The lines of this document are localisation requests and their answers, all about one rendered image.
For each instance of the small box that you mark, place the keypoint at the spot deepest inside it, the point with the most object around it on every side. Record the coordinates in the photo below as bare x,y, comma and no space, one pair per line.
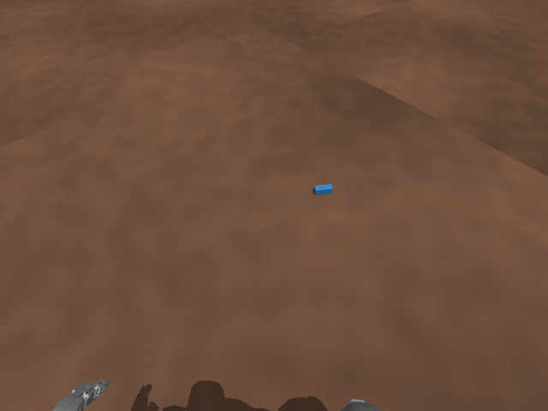
323,189

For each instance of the left robot hand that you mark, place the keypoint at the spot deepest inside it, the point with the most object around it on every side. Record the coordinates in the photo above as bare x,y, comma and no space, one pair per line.
82,396

